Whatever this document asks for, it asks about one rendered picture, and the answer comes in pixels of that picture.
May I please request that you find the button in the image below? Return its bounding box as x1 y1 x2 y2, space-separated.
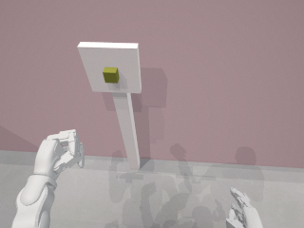
103 66 120 84

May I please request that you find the left robot hand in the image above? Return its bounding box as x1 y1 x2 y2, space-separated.
33 129 85 181

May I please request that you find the right robot hand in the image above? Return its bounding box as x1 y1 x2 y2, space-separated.
226 187 264 228

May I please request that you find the panel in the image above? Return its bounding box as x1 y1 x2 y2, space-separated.
77 42 142 170

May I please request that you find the left robot forearm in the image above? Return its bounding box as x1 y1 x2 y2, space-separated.
11 174 58 228

